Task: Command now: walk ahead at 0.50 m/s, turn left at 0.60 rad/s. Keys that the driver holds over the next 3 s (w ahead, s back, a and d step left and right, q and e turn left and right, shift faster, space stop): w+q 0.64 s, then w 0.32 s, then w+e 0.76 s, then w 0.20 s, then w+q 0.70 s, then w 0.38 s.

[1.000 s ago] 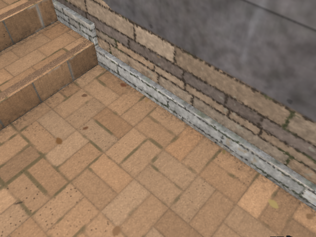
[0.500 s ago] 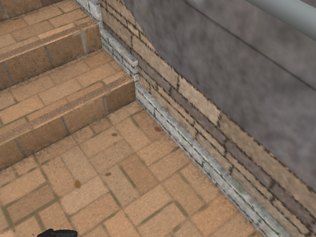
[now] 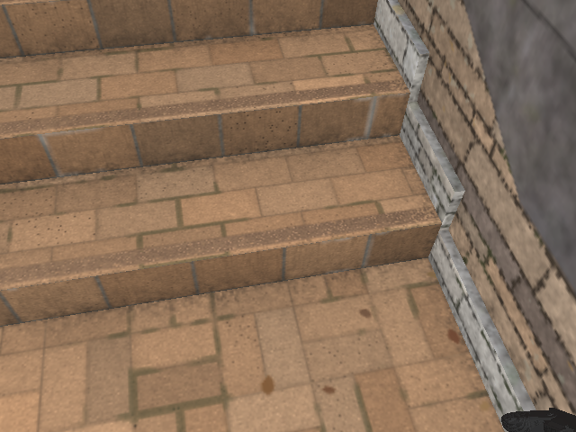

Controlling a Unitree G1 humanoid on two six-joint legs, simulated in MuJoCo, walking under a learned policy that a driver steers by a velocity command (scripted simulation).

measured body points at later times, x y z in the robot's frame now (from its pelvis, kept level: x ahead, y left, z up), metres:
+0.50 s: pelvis +0.29 +0.05 +0.01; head +0.32 +0.06 +0.46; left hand +0.43 +0.34 -0.08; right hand +0.32 -0.25 -0.11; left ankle +0.09 +0.09 -0.72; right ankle +0.46 -0.02 -0.71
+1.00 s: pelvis +0.53 +0.17 +0.01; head +0.54 +0.18 +0.46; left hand +0.38 +0.37 -0.14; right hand +0.80 +0.05 -0.10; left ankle +0.56 +0.27 -0.72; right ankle +0.47 -0.01 -0.70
